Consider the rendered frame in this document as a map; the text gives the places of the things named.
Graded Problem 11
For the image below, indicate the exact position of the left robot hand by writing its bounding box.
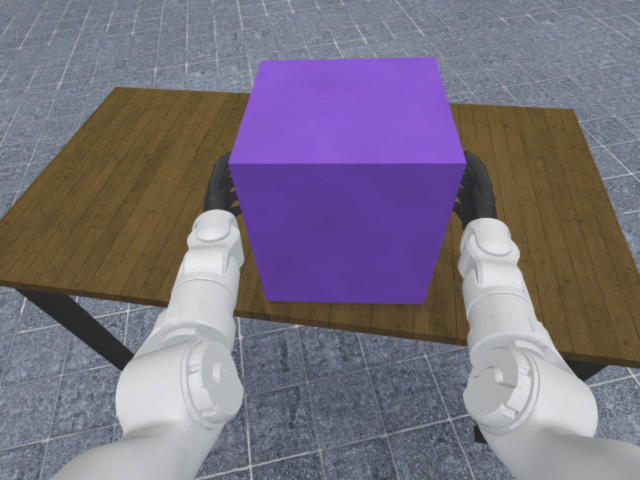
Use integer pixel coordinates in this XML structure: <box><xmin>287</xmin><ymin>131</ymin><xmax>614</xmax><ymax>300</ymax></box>
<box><xmin>203</xmin><ymin>151</ymin><xmax>242</xmax><ymax>217</ymax></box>

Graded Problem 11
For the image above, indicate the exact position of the table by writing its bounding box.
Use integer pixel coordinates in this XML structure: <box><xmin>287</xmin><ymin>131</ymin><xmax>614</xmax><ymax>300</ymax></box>
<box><xmin>0</xmin><ymin>87</ymin><xmax>640</xmax><ymax>444</ymax></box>

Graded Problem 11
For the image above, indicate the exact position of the robot left upper arm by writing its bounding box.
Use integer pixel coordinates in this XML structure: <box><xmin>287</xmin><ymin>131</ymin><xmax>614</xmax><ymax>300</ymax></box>
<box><xmin>50</xmin><ymin>337</ymin><xmax>244</xmax><ymax>480</ymax></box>

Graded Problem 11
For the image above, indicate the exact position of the right robot forearm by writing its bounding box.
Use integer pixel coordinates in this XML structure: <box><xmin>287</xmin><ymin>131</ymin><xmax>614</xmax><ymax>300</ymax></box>
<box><xmin>458</xmin><ymin>218</ymin><xmax>578</xmax><ymax>378</ymax></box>

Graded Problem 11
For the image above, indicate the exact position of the robot right upper arm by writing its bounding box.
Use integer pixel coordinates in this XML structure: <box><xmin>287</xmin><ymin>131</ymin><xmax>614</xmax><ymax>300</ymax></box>
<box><xmin>463</xmin><ymin>346</ymin><xmax>640</xmax><ymax>480</ymax></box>

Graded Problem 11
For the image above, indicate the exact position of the right robot hand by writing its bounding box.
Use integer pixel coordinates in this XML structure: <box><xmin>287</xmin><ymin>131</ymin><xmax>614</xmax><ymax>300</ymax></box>
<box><xmin>452</xmin><ymin>150</ymin><xmax>498</xmax><ymax>231</ymax></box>

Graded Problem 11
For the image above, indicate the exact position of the left robot forearm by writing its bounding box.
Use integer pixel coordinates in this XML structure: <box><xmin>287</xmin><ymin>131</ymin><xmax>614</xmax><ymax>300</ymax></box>
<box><xmin>115</xmin><ymin>210</ymin><xmax>244</xmax><ymax>425</ymax></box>

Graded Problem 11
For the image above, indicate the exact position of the carton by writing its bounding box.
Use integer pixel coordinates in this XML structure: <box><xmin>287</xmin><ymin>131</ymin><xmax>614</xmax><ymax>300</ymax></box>
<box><xmin>228</xmin><ymin>57</ymin><xmax>467</xmax><ymax>304</ymax></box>

